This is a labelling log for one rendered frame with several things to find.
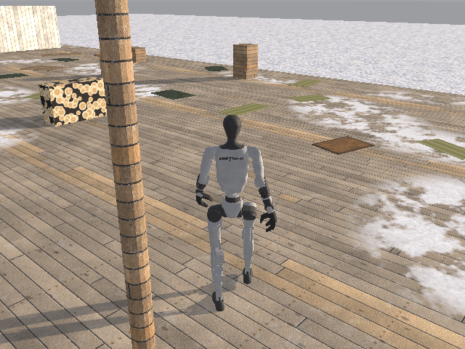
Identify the robot right hand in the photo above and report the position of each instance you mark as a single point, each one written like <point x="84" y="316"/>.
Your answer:
<point x="271" y="222"/>

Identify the robot left hand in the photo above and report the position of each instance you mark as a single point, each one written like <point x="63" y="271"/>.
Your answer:
<point x="205" y="196"/>

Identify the robot head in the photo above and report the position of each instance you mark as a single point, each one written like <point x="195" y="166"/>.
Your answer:
<point x="232" y="125"/>

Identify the robot right forearm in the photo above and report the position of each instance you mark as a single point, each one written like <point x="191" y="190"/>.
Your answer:
<point x="266" y="198"/>

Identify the right robot upper arm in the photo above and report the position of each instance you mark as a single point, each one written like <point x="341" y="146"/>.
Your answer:
<point x="257" y="163"/>

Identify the left robot upper arm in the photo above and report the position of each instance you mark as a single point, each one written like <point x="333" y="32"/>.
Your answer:
<point x="206" y="162"/>

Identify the robot torso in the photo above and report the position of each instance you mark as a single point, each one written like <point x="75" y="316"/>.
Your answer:
<point x="232" y="174"/>

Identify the robot left forearm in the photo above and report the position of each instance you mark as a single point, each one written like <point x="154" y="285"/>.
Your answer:
<point x="200" y="188"/>

